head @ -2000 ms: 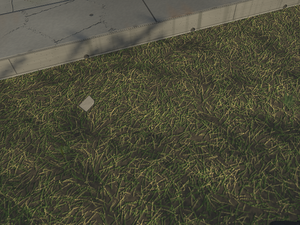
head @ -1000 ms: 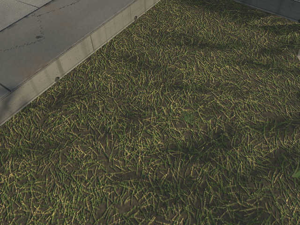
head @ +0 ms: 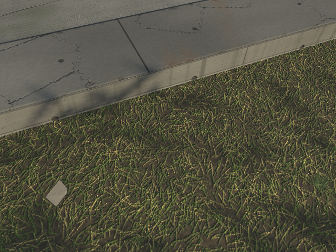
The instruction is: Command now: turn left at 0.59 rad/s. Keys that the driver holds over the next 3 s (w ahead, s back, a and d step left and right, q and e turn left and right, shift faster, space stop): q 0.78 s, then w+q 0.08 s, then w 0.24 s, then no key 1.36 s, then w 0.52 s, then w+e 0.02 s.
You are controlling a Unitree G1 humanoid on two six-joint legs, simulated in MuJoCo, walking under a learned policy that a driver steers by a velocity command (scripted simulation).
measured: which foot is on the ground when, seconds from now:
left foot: down 0.00-0.14, up 0.16-0.52, down 0.54-1.00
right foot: up 0.00-0.12, down 0.14-0.54, up 0.56-1.00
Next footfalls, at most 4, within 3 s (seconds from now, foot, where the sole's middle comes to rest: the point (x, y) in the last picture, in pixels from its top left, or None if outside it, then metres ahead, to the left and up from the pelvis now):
0.14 right None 0.06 -0.14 -0.78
0.54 left None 0.00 0.13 -0.78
1.04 right None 0.13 -0.05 -0.78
1.40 left None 0.17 0.28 -0.78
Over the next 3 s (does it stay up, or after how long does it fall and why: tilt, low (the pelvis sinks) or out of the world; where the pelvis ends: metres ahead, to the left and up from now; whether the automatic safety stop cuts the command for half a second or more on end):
stays up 0.29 0.26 0.01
